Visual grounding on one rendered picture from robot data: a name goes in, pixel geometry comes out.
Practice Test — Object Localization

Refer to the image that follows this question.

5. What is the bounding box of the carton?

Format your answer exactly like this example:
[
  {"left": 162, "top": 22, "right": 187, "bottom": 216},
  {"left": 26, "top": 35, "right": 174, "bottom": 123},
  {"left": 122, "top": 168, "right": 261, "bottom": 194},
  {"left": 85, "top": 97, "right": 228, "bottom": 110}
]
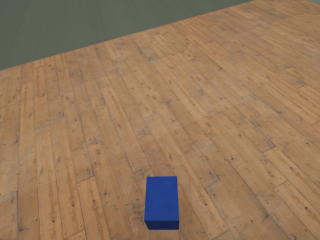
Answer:
[{"left": 144, "top": 176, "right": 179, "bottom": 230}]

